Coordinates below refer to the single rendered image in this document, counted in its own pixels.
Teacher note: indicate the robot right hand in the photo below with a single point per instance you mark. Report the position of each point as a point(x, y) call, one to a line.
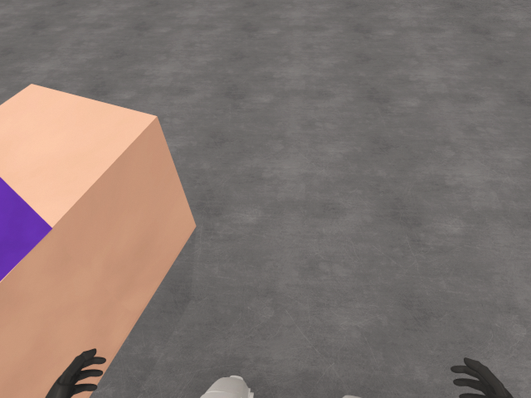
point(487, 382)

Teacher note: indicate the carton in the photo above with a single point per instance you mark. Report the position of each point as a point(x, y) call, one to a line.
point(21, 229)

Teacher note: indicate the robot left hand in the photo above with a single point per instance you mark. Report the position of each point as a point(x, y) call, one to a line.
point(65, 386)

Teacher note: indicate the left robot thigh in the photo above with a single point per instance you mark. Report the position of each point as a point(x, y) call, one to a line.
point(228, 387)

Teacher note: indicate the pedestal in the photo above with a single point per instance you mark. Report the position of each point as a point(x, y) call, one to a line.
point(102, 177)

